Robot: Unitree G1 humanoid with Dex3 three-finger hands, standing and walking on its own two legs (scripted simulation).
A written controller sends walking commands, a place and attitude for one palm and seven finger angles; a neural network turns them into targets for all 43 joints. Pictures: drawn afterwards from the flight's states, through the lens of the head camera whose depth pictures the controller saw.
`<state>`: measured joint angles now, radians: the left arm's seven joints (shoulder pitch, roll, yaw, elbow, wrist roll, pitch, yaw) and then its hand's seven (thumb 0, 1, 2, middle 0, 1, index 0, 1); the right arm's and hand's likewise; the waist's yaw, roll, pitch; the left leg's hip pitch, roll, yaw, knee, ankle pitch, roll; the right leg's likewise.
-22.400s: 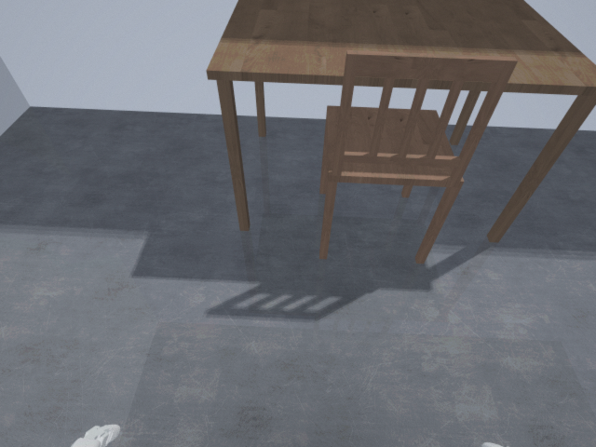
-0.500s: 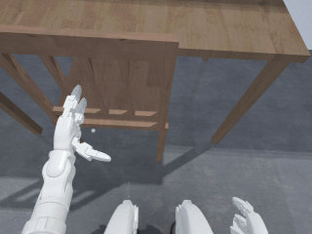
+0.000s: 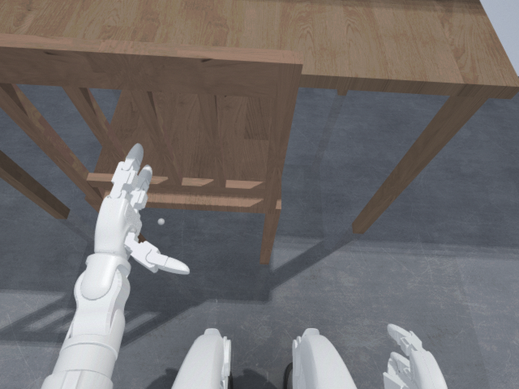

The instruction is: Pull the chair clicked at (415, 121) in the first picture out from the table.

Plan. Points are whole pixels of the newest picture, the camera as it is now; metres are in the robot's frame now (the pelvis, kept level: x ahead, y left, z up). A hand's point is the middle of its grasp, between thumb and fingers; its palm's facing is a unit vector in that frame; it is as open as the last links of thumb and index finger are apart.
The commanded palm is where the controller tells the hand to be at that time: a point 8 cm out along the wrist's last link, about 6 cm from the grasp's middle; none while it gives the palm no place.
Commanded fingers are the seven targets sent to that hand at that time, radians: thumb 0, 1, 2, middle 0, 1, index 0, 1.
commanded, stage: aim the fingers beside a spindle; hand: left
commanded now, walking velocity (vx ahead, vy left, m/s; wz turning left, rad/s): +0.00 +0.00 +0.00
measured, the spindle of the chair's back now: (162, 143) +0.49 +0.18 +0.02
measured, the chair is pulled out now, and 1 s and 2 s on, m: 0.00 0.00 0.00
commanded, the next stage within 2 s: push the fingers through the gap in 1.78 s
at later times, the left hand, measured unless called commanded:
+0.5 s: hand (153, 217) +0.35 +0.17 +0.02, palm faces +0.00 -1.00 -0.07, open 16.9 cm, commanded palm +0.33 +0.21 +0.02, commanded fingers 0.00 -0.50 0.30 -0.06 -0.08 -0.06 -0.08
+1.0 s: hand (162, 229) +0.34 +0.15 +0.02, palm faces -0.07 -1.00 -0.02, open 17.0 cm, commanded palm +0.34 +0.21 +0.03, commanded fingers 0.00 -0.50 0.30 -0.06 -0.08 -0.06 -0.08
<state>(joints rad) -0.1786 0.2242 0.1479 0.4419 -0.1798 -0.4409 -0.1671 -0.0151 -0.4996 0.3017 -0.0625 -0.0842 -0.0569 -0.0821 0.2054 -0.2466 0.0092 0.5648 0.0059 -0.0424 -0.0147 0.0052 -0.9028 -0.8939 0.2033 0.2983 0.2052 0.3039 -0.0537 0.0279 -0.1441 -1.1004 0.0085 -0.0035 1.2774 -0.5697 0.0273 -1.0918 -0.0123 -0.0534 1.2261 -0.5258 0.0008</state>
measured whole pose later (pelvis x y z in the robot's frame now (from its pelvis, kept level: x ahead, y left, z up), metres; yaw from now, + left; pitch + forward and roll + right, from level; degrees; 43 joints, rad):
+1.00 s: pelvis +0.00 +0.00 +0.00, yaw +0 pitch +22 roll -2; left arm -0.12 0.22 0.12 0.40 -0.20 -0.44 -0.19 -0.02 -0.50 0.30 -0.06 -0.08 -0.05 -0.08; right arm 0.22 -0.25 0.00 0.57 0.01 -0.05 -0.02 0.01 -0.90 -0.89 0.20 0.30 0.20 0.30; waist -0.05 0.03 -0.14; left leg -1.08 0.01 -0.01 1.26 -0.57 0.02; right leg -1.07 -0.01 -0.06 1.21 -0.52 0.00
